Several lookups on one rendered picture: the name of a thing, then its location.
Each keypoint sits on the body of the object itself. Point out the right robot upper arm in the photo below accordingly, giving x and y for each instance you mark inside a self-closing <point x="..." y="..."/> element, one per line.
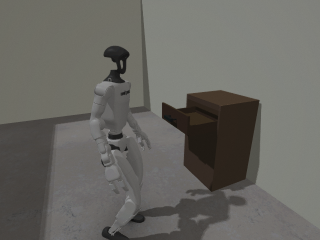
<point x="102" y="92"/>

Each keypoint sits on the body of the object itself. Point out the right robot forearm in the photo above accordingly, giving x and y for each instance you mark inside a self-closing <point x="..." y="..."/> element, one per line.
<point x="103" y="146"/>

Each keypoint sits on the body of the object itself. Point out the right robot thigh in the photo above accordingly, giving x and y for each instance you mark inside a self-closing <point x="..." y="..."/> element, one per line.
<point x="129" y="177"/>

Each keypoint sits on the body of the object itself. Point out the handle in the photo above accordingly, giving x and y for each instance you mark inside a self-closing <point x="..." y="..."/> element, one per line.
<point x="168" y="117"/>

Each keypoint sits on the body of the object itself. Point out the left robot upper arm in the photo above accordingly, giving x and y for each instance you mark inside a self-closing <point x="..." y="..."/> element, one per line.
<point x="129" y="83"/>

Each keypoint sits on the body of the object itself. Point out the drawer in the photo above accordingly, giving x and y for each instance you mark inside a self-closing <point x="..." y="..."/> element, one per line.
<point x="191" y="121"/>

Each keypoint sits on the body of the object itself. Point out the cabinet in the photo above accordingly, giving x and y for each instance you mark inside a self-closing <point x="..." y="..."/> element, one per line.
<point x="220" y="158"/>

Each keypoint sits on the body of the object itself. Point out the robot right shin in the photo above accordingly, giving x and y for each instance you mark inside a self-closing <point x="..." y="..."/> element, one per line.
<point x="124" y="216"/>

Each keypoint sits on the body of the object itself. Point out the right robot hand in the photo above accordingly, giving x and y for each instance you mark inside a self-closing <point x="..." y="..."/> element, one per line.
<point x="112" y="173"/>

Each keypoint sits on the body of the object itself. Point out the left robot hand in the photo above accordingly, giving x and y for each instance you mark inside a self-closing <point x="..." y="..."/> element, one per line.
<point x="142" y="136"/>

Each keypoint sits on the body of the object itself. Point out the left robot forearm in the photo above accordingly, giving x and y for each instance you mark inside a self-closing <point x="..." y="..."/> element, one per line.
<point x="133" y="123"/>

